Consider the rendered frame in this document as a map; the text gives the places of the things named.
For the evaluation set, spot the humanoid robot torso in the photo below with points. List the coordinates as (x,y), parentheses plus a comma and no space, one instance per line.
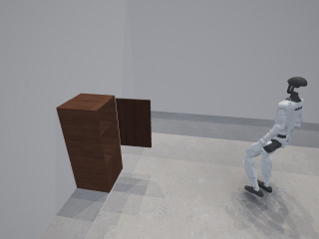
(291,119)

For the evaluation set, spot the robot left hand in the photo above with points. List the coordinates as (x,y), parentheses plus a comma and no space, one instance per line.
(255,147)

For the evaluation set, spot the cupboard door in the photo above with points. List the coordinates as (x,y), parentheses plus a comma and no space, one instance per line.
(135,122)

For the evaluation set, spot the robot left forearm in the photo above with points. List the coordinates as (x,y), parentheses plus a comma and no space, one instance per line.
(269,136)

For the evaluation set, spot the robot left upper arm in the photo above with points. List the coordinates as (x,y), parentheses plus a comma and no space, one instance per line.
(283,108)

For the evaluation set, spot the robot right upper arm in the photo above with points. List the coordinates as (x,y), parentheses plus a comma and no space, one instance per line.
(301,115)

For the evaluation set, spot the robot right hand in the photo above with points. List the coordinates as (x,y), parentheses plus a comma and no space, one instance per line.
(288,138)

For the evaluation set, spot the right robot thigh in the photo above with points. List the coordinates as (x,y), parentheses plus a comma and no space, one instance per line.
(266,160)

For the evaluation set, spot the robot right forearm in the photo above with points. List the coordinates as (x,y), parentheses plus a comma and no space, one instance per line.
(289,134)

